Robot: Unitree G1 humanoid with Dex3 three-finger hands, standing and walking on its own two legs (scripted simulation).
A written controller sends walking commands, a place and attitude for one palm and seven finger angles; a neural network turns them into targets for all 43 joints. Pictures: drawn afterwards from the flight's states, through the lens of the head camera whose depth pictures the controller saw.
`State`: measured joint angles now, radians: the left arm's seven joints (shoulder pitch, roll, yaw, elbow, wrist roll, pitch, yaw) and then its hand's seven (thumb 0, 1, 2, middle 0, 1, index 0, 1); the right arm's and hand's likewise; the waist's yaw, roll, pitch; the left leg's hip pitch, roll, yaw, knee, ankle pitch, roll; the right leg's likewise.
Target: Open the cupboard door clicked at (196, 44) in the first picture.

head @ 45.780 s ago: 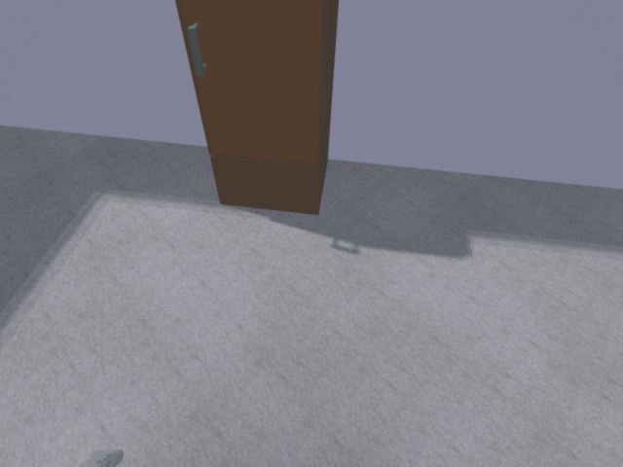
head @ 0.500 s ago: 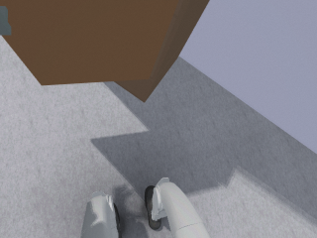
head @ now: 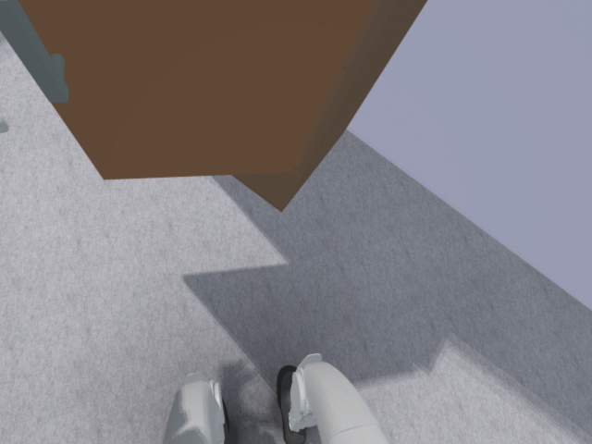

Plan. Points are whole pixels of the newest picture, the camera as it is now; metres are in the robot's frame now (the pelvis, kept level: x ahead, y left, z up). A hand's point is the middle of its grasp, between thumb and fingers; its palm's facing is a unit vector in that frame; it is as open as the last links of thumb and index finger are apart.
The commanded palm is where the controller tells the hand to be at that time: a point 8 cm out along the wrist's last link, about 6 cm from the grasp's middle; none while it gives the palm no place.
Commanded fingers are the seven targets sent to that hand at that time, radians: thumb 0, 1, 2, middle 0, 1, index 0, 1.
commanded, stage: move the hooked fingers beside the handle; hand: left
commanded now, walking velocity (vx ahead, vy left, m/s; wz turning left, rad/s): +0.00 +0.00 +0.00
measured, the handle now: (33, 37) +0.58 +0.24 +0.05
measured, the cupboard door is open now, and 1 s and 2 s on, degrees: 43 43 43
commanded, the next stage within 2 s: slide the fingers in behind the handle in 0.26 s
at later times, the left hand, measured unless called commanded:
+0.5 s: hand out of the picture +0.52 +0.29 +0.06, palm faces +0.03 -1.00 -0.03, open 14.0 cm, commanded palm +0.51 +0.31 +0.05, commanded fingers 0.00 -0.50 0.30 -0.30 -1.20 -0.30 -1.20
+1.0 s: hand out of the picture +0.52 +0.27 +0.06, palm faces +0.02 -1.00 -0.02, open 14.0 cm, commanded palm +0.51 +0.28 +0.05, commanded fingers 0.00 -0.50 0.30 -0.30 -1.20 -0.30 -1.20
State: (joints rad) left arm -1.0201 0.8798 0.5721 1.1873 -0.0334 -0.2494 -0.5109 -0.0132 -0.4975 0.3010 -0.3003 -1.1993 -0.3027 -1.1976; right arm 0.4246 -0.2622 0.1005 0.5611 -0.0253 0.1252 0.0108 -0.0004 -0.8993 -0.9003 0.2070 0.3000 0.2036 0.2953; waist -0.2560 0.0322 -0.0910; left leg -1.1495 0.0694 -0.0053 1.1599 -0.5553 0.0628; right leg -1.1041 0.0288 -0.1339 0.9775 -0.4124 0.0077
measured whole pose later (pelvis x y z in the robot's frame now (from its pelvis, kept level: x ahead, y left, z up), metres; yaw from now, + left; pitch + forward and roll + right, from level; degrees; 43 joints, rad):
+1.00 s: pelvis -0.02 -0.01 -0.01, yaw +0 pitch +29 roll -7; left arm -1.03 0.82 0.53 1.24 -0.05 -0.31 -0.45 -0.01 -0.50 0.30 -0.30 -1.20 -0.30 -1.20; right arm 0.40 -0.28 0.10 0.58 -0.01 0.11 0.00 0.00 -0.90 -0.90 0.21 0.30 0.20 0.30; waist -0.25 0.03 -0.09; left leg -1.16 0.07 0.01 1.19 -0.54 0.06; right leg -1.14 0.03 -0.12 1.03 -0.41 0.00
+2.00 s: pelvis -0.01 -0.02 +0.00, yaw +1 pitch +28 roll -5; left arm -1.01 0.69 0.48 1.24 -0.05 -0.37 -0.34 -0.01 -0.50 0.30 -0.30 -1.20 -0.30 -1.20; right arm 0.39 -0.27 0.08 0.60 -0.02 0.11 0.01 0.00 -0.90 -0.90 0.20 0.30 0.20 0.29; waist -0.23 0.04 -0.09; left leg -1.12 0.07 0.01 1.17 -0.55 0.05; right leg -1.11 0.03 -0.11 1.04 -0.43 -0.01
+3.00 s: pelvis -0.01 -0.01 +0.00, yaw +0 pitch +28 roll -6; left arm -0.97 0.65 0.47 1.19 -0.06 -0.37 -0.31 0.00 0.74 0.83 -0.36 -1.35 -0.36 -1.35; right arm 0.40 -0.26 0.07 0.59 -0.02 0.10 0.02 0.00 -0.90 -0.90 0.20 0.30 0.20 0.29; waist -0.23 0.04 -0.10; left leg -1.11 0.06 0.02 1.17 -0.55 0.05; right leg -1.10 0.03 -0.09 1.04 -0.42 0.00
